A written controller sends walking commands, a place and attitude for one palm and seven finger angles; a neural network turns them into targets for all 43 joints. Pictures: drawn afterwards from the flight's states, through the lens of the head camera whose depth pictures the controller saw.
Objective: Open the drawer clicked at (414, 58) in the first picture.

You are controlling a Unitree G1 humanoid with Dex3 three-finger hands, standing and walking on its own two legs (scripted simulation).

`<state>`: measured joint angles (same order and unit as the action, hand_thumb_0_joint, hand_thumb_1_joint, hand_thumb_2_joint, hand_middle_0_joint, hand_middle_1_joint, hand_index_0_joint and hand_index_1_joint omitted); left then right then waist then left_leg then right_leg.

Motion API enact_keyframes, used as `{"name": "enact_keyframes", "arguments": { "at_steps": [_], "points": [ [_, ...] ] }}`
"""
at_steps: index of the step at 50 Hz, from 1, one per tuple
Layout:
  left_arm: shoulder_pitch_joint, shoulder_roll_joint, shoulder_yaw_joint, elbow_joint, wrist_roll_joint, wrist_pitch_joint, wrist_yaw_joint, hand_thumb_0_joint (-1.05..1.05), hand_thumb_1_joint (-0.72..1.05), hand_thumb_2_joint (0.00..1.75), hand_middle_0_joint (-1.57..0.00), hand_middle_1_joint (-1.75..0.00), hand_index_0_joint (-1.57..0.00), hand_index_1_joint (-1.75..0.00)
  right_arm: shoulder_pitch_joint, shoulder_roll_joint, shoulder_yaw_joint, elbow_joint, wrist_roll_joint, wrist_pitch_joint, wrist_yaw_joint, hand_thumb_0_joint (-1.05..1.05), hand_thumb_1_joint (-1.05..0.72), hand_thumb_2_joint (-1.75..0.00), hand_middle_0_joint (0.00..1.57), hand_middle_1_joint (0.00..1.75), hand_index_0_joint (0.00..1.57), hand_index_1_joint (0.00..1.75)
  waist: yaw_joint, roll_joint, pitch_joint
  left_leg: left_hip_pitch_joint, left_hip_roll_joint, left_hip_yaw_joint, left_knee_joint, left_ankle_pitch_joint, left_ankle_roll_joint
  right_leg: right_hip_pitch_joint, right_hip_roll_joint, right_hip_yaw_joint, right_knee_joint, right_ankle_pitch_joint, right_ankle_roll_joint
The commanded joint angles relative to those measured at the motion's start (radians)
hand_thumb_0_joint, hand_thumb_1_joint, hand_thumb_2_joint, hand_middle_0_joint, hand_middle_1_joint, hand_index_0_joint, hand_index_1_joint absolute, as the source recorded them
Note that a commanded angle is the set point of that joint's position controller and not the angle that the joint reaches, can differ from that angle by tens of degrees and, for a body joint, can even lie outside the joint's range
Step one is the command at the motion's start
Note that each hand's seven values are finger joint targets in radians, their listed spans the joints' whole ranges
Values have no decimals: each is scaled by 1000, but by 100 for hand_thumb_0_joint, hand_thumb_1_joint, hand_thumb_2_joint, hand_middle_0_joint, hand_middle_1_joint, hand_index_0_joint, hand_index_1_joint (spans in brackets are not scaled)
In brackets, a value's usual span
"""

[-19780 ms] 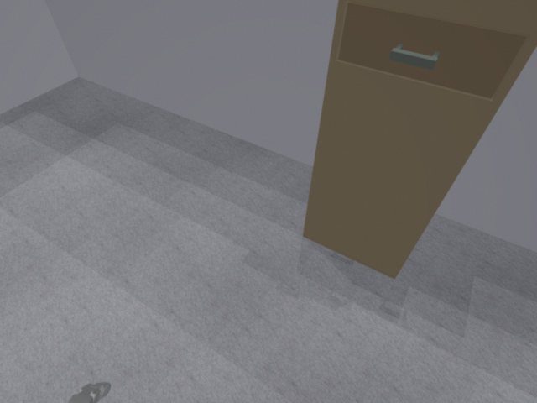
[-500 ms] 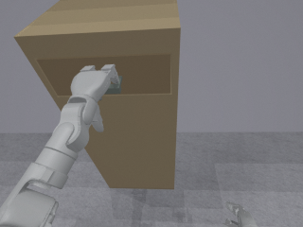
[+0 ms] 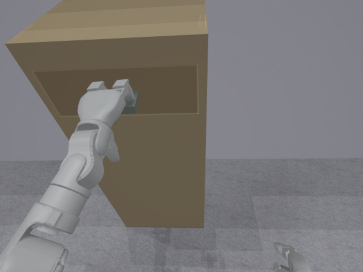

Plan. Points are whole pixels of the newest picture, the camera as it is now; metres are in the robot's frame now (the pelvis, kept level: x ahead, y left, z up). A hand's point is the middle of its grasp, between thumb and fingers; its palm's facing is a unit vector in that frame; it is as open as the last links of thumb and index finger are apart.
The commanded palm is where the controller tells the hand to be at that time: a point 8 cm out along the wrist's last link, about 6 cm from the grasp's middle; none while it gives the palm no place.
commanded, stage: lower the fingers behind the handle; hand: left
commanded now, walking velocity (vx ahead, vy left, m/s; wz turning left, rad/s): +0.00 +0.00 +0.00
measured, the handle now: (117, 102) +0.46 +0.19 +0.15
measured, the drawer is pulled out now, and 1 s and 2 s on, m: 0.00 0.00 0.02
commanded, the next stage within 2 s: close the thumb around the handle in 0.30 s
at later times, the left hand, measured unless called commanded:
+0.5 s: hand (113, 122) +0.39 +0.18 +0.15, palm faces +0.08 -0.07 -0.99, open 14.0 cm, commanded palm +0.36 +0.19 +0.19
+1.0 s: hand (114, 121) +0.40 +0.18 +0.15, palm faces +0.10 -0.08 -0.99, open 7.4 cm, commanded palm +0.36 +0.19 +0.19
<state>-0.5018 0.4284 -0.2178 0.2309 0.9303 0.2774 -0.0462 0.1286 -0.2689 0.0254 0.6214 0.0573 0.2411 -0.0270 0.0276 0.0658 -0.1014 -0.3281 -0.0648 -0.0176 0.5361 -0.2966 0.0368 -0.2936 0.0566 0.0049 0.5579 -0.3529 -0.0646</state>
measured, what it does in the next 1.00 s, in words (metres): stands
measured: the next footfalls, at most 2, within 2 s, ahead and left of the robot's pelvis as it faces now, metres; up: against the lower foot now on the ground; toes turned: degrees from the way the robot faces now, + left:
none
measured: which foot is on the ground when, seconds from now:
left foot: down 0.00-1.00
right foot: down 0.00-1.00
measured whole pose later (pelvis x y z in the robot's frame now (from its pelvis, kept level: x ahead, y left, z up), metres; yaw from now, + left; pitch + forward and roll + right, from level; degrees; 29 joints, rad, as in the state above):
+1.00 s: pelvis +0.00 +0.01 +0.00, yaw -1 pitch +6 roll +1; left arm -0.49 0.43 -0.21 0.22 0.92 0.28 -0.05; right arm 0.13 -0.26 0.03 0.62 0.06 0.24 -0.03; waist 0.02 0.07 -0.11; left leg -0.33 -0.07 -0.01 0.55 -0.31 0.04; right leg -0.30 0.06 0.01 0.56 -0.36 -0.06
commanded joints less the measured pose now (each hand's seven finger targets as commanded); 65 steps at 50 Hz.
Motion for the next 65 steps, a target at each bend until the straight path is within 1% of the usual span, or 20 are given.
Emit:
{"name": "enact_keyframes", "arguments": {
  "at_steps": [1,5,8,10,11,15,17,20,29,33,37,45,51,54,56,57,60,61,62,65],
  "points": [
    [-272,190,103,-89,9,8,-6,0,-50,30,-30,-120,-30,-120,-133,-103,-27,-147,0,-38,-10,0,-90,-90,20,30,20,30,-4,-120,-228,72,18,15,-17,355,7,132,-41,32,-47,471,29],
    [-294,156,69,-116,4,5,-16,0,-50,30,-30,-120,-30,-120,-138,-96,-27,-152,1,-37,-12,0,-90,-90,20,30,20,30,-11,-105,-230,81,18,18,-14,361,10,122,-42,31,-44,491,32],
    [-261,174,90,-94,-2,0,-20,0,-50,30,-30,-120,-30,-120,-136,-98,-26,-153,2,-39,-14,0,-90,-90,20,30,20,30,-8,-126,-217,69,18,18,-14,345,11,127,-42,34,-46,487,34],
    [-267,139,59,-102,-3,-5,-25,0,-50,30,-30,-120,-30,-120,-136,-94,-26,-155,0,-40,-13,0,-90,-90,20,30,20,30,-10,-124,-217,73,15,17,-12,347,12,119,-43,31,-45,491,36],
    [-269,167,84,-104,-4,-9,-24,0,-50,30,-30,-120,-30,-120,-132,-100,-28,-153,1,-39,-14,0,-90,-90,20,30,20,30,-9,-117,-223,74,17,17,-13,344,10,124,-43,34,-48,475,33],
    [-271,181,95,-71,1,-14,-24,0,-50,30,-30,-120,-30,-120,-130,-98,-25,-148,0,-42,-18,0,-90,-90,20,30,20,30,-9,-137,-204,54,16,17,-12,330,12,122,-45,34,-46,484,36],
    [-307,148,60,-81,-1,-15,-27,0,-50,30,-30,-120,-30,-120,-130,-98,-26,-149,0,-41,-17,0,-90,-90,20,30,20,30,-17,-119,-206,57,16,18,-12,320,12,111,-47,33,-48,463,37],
    [-282,185,100,-96,-6,-25,-24,0,-50,30,-30,-120,-30,-120,-128,-97,-27,-152,-3,-44,-18,0,-90,-90,20,30,20,30,-1,-122,-250,62,11,19,-5,347,14,148,-49,40,-38,519,38],
    [-264,190,110,-93,-5,-35,-15,0,0,52,-34,-125,-34,-125,-128,-100,-27,-149,-2,-44,-16,0,-90,-90,20,30,20,30,-3,-110,-216,45,15,21,-10,338,11,129,-46,35,-41,495,37],
    [-244,215,138,-107,-7,-27,-6,0,23,61,-35,-128,-35,-128,-129,-100,-30,-153,-2,-43,-14,0,-90,-90,20,30,20,30,4,-112,-244,56,15,21,-5,359,12,149,-44,37,-36,516,35],
    [-263,168,91,-122,-3,-17,-7,0,45,71,-37,-130,-37,-130,-129,-99,-30,-153,0,-40,-10,0,-90,-90,20,30,20,30,-5,-106,-242,73,19,18,-8,374,11,124,-40,27,-35,493,32],
    [-266,173,94,-109,6,12,0,0,90,90,-40,-135,-40,-135,-129,-99,-28,-151,2,-38,-9,0,-90,-90,20,30,20,30,-5,-111,-242,90,24,13,-10,382,9,112,-34,23,-37,473,28],
    [-226,201,128,-138,-11,11,-11,0,90,90,-40,-135,-40,-135,-137,-101,-24,-160,0,-40,-7,0,-90,-90,20,30,20,30,7,-125,-263,81,20,18,-5,426,7,164,-39,28,-27,553,31],
    [-245,174,101,-105,-7,15,-11,0,90,90,-40,-135,-40,-135,-131,-97,-19,-153,2,-39,-9,0,-90,-90,20,30,20,30,-1,-120,-211,74,25,15,-17,386,7,119,-35,17,-38,486,31],
    [-252,225,144,-117,2,11,-6,0,90,90,-40,-135,-40,-135,-133,-103,-24,-149,0,-37,-10,0,-90,-90,20,30,20,30,4,-104,-231,85,26,14,-14,397,5,127,-33,23,-38,477,25],
    [-264,196,113,-129,8,13,-5,0,90,90,-40,-135,-40,-135,-139,-97,-21,-156,1,-37,-9,0,-90,-90,20,30,20,30,3,-76,-231,92,26,13,-16,392,5,115,-34,20,-36,458,24],
    [-255,186,113,-145,3,11,1,0,90,90,-40,-135,-40,-135,-136,-93,-23,-157,-2,-39,-6,0,-90,-90,20,30,20,30,7,-79,-251,103,27,10,-10,417,5,123,-31,18,-33,475,22],
    [-220,212,143,-149,1,9,2,0,90,90,-40,-135,-40,-135,-139,-97,-24,-162,0,-39,-4,0,-90,-90,20,30,20,30,14,-90,-259,98,27,7,-10,426,3,137,-30,21,-31,477,21],
    [-203,178,113,-160,1,9,1,0,90,90,-40,-135,-40,-135,-144,-92,-21,-167,-1,-40,-2,0,-90,-90,20,30,20,30,14,-88,-262,100,26,10,-12,429,5,141,-33,21,-30,486,23],
    [-135,180,129,-219,-15,7,2,0,90,90,-40,-135,-40,-135,-157,-90,-23,-182,-2,-43,4,0,-90,-90,20,30,20,30,27,-88,-281,108,27,14,-12,456,5,170,-34,26,-28,528,26]
  ]
}}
